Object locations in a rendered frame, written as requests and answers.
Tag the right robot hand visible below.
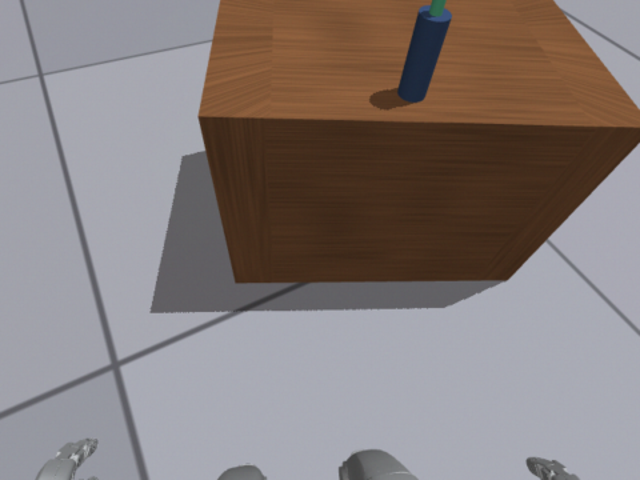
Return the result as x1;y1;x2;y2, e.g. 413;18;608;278
526;457;581;480

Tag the left robot hand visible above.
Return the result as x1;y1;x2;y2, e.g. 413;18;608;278
35;438;99;480

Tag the bottle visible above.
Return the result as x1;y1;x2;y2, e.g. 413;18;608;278
398;0;452;103

